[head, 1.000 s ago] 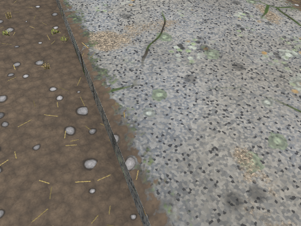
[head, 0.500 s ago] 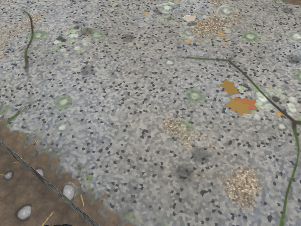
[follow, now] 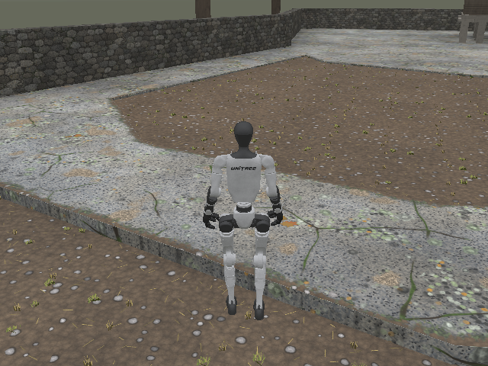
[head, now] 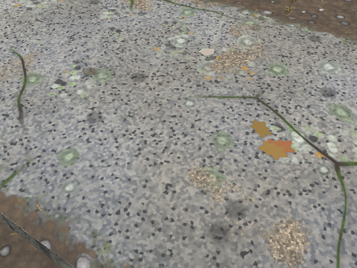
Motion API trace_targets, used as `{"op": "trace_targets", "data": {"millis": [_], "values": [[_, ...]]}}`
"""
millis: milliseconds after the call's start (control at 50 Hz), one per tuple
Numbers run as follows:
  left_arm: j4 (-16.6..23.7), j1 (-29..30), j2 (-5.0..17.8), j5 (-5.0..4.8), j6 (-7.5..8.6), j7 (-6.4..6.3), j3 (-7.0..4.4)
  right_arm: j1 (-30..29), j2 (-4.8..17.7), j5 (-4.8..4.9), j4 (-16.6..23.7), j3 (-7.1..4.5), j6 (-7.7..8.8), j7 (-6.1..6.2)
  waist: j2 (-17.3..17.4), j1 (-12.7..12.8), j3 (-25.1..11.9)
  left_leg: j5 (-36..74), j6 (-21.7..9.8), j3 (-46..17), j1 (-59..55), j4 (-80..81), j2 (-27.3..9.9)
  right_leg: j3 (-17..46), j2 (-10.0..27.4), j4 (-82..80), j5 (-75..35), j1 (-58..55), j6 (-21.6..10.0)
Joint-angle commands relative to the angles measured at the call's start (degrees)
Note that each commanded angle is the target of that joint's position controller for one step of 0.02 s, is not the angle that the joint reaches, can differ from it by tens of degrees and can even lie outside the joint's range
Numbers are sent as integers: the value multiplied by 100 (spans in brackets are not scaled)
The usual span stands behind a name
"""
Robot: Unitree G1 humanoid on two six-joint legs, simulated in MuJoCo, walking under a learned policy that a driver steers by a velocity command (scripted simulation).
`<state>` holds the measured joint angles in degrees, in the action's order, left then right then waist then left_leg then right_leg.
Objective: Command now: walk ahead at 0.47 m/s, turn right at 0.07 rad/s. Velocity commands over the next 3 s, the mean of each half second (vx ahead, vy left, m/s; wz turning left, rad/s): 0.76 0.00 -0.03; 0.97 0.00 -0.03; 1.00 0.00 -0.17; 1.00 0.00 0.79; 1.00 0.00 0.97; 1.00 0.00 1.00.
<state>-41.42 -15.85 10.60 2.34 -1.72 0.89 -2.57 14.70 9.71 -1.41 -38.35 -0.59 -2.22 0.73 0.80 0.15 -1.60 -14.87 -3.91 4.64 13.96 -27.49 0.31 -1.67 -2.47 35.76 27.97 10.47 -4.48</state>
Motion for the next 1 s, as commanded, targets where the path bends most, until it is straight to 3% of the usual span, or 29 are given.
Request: {"op": "trace_targets", "data": {"millis": [20, 40, 60, 80, 100, 160, 220, 280, 320, 360, 380, 400, 420, 440, 480, 520, 560, 600, 680, 700, 740, 760, 780, 800, 820, 860, 900, 940, 1000], "values": [[170, -370, 284, 10, 293, 29, -101, -138, 912, 155, 199, -413, 59, -13, 456, 305, 591, -1820, -531, -1373, 543, 1421, -928, -283, -145, -1674, -970, -648, -450], [-12, -819, 415, 42, 372, -14, -140, -397, 696, 158, 270, -391, 138, -20, 167, 492, 465, -1323, -386, -1022, 1171, 771, -699, 217, 207, -1858, -956, -1501, -574], [-146, -1480, 726, 112, 472, -79, -196, -913, 301, 160, 526, -295, 231, -52, -795, 802, 196, -1093, -169, -298, 2327, -891, -178, 1839, 1322, -2435, 87, -2460, -787], [-97, -1359, 1265, -18, 447, -105, -370, -1325, 454, 92, 867, -281, 318, -121, -1457, 785, 866, -1146, -10, 44, 3424, -1368, 88, 3293, 2241, -2779, 859, -2030, -1317], [-14, -980, 1116, 28, 469, -148, -367, -1448, 624, 20, 902, -342, 352, -177, -1109, 670, 1219, -954, 17, -330, 3673, -2053, -264, 3441, 2375, -2912, 1120, -1685, -1497], [36, -429, 864, 18, 609, -125, -274, -1005, 815, -28, 650, -392, 335, -273, -534, 223, 750, -574, 82, -387, 3264, -2581, -266, 2194, 1797, -2946, -59, -1585, -1119], [-12, -222, 799, -41, 693, -82, -236, -862, 580, -57, 557, -307, 283, -315, -648, 57, 684, -291, 19, -69, 2086, -2167, -203, 1156, 1297, -2932, -1523, -778, -787], [-178, -309, 1042, -81, 763, -61, -277, -571, 630, -30, 598, -376, 207, -147, -882, -205, 419, -403, -206, 398, 761, -1564, 170, 668, 1400, -2222, -6015, -687, -734], [-209, -172, 1178, -164, 701, -64, -314, 523, 818, 38, 271, -520, 236, -64, -754, -808, -329, 128, -379, 420, -310, -919, 320, 421, 1373, -735, -8014, -954, -678], [120, 723, 951, -224, 672, -62, -247, 2388, 1344, -47, -388, -724, 320, -51, -103, -1735, -481, 123, -188, -72, -2620, 257, -44, 179, 570, 2272, -5682, 1205, -498], [444, 1398, -453, -178, 780, -55, 126, 2381, 1497, -150, -410, -633, 357, -72, 1273, -1586, -193, -810, -128, -2054, -2383, 311, -1242, 755, -675, 5386, -488, 2987, -384], [739, 453, -399, -267, 779, -5, 137, 1156, 1266, -201, -142, -485, 242, -67, 1665, -554, -613, -2354, -608, -4691, -2301, 1506, -1858, 1960, -828, 6316, -974, 4212, -456], [723, 453, 158, -114, 734, -5, 38, 543, 997, -178, 34, -472, 189, -51, 965, -221, -29, -3501, -944, -4240, -1762, 1610, -2098, 1320, -343, 7256, -1217, 4780, -398], [822, 770, 192, 1, 701, -14, 54, 739, 659, -131, -195, -346, 255, -79, 380, -226, 248, -3185, -1122, -3705, -1383, 1483, -2010, 822, -176, 8305, -1036, 5334, -392], [1289, 1445, -485, 110, 630, -120, 333, 1395, 415, -113, -834, -190, 491, -150, 130, -103, 358, -2769, -1010, -3056, -910, 1432, -1917, 848, -13, 10331, -426, 6597, -536], [1701, 1914, -826, 24, 473, -153, 518, 1575, 430, -85, -1362, -141, 724, -199, 179, 300, 771, -2797, -542, -2377, 73, 1783, -1839, 984, 105, 10737, -325, 7107, -686], [1954, 2222, -664, -184, 398, -125, 598, 1039, 500, 11, -1451, -75, 820, -217, 66, 671, 1309, -2863, -190, -1370, 1732, 2472, -1361, 662, 298, 8895, -656, 6245, -512], [1840, 2440, -225, -256, 272, -78, 509, 1097, 454, 133, -1392, 23, 905, -122, -407, 458, 1419, -1558, -402, -889, 2392, 3286, -975, -375, 450, 7488, -1385, 5087, -124], [1771, 2213, -424, -112, 302, -43, 622, 1519, 920, 261, -1390, -144, 852, 36, -442, 236, 183, 3539, -594, 98, -96, 2845, -713, -1000, 557, 4600, -856, 3363, -415], [1729, 2239, -485, -182, 337, -23, 614, 1687, 1153, 221, -1305, -220, 846, 65, -18, 179, -242, 6143, -735, 80, -609, 2330, -960, -1192, 238, 3907, -256, 2634, -465], [1391, 1126, -17, -274, 245, -86, 333, 1584, 1503, -83, -1172, -399, 798, 79, 999, 789, -1073, 9952, -808, -32, -1936, 337, -1566, -1169, -333, 3594, 852, 2142, -635], [1283, 402, 431, -260, 268, -137, 168, 1405, 1625, -35, -1079, -510, 843, 17, 1303, 1095, -1469, 10415, -822, -187, -2071, -954, -1742, -673, -495, 2793, 1111, 1484, -840], [1121, -464, 924, -102, 334, -155, -26, 1071, 1514, 91, -836, -541, 937, -56, 833, 1530, -2012, 8968, -711, -245, -1316, -2922, -1494, 875, 192, 1751, 1729, 315, -1127], [799, -814, 1586, -18, 419, -176, -245, 773, 653, 357, -314, -405, 1084, -272, -1203, 1233, -2087, 3788, -460, -653, 1132, -5218, -130, 4663, 1325, -955, 4172, -758, -1617], [514, -334, 1423, -142, 410, -139, -307, 136, 511, 5, -1, -471, 1179, -377, -1385, 983, -1163, 919, -427, -1732, 3293, -7137, 762, 7189, 1585, -2698, 4215, -880, -1475], [-10, -154, 592, -90, 607, -18, -119, -259, -153, -107, 401, -177, 1120, -292, 170, 288, 102, 593, -519, -1396, 4270, -8454, 222, 5119, 1831, -1746, 2627, 246, -1318], [-765, -529, -94, 83, 769, -38, 32, -396, -595, -96, 644, 62, 799, -220, 370, -240, 685, 5, -533, -1413, 4536, -8532, 31, 2907, 1315, -1372, 894, 1241, -776], [-969, -561, -52, -8, 869, -6, 60, -547, -347, -45, 783, 139, 475, -235, 49, -468, 945, -523, -395, -1263, 4444, -7197, -93, 1733, 895, -1926, 493, 1748, -525], [-809, -460, 520, -161, 940, -60, -8, -1067, 461, -87, 986, 48, 501, -318, -78, -451, 928, 552, 51, -321, 3268, -4497, -564, 1257, 389, -2922, -947, 2141, -920]]}}
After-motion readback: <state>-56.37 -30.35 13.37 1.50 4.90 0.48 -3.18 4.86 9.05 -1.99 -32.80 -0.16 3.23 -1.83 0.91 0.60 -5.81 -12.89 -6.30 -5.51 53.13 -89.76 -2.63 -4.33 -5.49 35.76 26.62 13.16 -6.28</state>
